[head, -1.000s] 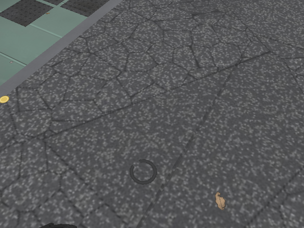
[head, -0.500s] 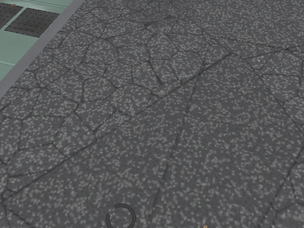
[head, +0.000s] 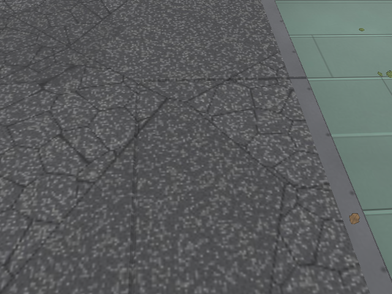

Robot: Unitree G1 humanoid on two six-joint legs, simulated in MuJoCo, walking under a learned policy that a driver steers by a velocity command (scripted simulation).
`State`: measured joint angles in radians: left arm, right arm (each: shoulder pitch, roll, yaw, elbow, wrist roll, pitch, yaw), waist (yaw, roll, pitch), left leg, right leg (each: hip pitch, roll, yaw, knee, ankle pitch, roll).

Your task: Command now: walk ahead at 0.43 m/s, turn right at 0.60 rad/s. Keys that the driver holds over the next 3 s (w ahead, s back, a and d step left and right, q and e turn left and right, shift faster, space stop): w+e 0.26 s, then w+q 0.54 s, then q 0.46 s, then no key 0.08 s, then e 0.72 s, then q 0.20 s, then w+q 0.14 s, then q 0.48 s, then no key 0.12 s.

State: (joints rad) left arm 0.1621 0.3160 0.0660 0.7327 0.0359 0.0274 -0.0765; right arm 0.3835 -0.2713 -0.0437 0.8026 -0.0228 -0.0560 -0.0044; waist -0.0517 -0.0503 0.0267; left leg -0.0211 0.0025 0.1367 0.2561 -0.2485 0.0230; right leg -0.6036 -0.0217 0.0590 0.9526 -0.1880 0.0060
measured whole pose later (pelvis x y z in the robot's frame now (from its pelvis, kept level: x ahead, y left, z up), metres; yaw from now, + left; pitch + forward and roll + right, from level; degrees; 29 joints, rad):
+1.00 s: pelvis +0.51 -0.11 -0.01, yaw +6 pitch +1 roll +0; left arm 0.13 0.26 0.00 0.74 0.04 -0.04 0.01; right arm 0.32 -0.29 -0.06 0.86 0.00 -0.03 0.01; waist -0.02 -0.01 0.08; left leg -0.19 -0.15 -0.05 0.38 -0.18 0.14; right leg -0.62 -0.06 0.08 1.02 -0.29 0.05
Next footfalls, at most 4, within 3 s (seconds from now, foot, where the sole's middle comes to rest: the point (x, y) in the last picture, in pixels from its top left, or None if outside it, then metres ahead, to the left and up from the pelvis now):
0.18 right None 0.22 -0.14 -0.78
0.76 left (207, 276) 0.55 -0.07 -0.78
1.22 right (239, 219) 0.76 -0.21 -0.78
1.56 left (195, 258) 0.61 -0.03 -0.78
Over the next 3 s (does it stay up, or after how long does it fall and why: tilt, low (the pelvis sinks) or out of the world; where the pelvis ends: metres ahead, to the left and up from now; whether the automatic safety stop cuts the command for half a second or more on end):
stays up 0.71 -0.19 0.00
